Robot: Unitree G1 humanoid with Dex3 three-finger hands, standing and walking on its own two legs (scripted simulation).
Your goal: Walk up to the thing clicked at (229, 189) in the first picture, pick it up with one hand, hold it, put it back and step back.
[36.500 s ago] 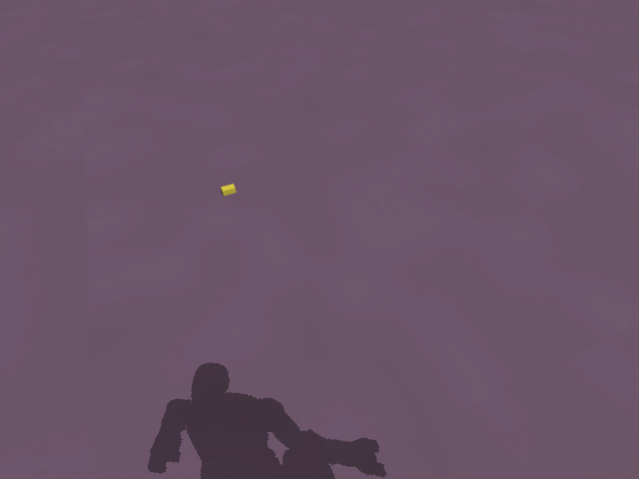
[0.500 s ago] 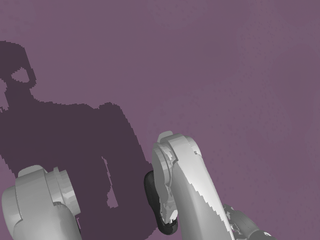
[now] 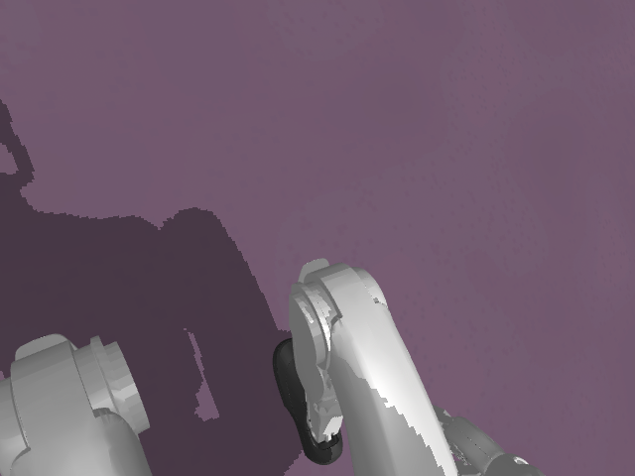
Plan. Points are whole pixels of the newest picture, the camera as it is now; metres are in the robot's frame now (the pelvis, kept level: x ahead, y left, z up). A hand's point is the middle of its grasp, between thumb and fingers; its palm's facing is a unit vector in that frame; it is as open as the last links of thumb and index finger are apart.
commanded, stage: open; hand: left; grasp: from above
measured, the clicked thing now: out of the picture +0.42 +0.37 -0.28
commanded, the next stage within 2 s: withdraw in 1.02 s
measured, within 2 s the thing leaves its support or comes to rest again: neither
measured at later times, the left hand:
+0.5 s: hand out of the picture +0.41 +0.36 -0.23, palm faces -0.45 -0.14 -0.88, open 9.5 cm
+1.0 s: hand out of the picture +0.42 +0.36 -0.23, palm faces -0.44 -0.13 -0.89, open 12.9 cm
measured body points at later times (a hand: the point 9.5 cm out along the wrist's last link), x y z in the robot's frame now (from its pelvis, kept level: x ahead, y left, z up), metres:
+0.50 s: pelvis +0.00 +0.00 +0.00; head +0.25 +0.15 +0.34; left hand +0.43 +0.37 -0.18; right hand +0.09 -0.26 -0.06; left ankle +0.06 +0.13 -0.26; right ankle +0.11 -0.14 -0.25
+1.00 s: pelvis +0.00 +0.00 +0.00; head +0.25 +0.14 +0.34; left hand +0.43 +0.37 -0.18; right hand +0.09 -0.26 -0.06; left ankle +0.06 +0.13 -0.26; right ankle +0.11 -0.14 -0.25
